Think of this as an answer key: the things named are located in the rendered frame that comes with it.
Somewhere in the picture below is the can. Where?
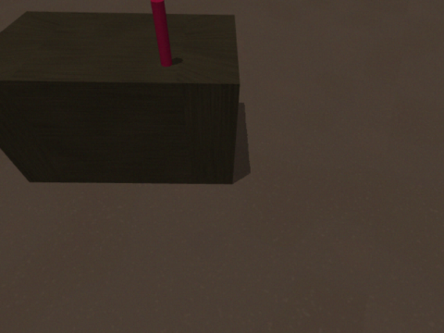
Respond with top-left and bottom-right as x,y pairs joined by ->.
151,0 -> 172,67

